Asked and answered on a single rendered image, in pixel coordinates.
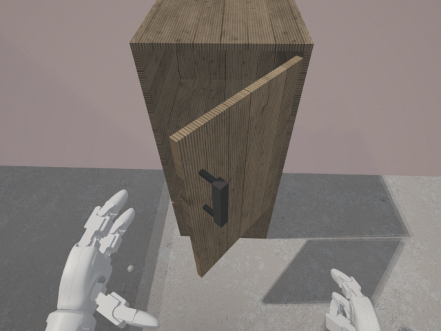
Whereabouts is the robot right hand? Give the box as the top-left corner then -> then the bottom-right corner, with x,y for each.
326,268 -> 382,331

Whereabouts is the cupboard door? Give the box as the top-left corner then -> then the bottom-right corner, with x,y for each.
169,56 -> 303,278

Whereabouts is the handle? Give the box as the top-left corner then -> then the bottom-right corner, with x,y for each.
199,169 -> 229,227

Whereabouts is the left robot forearm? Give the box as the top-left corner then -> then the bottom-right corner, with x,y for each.
45,310 -> 96,331

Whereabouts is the robot left hand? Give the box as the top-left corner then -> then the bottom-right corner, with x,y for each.
57,190 -> 160,328

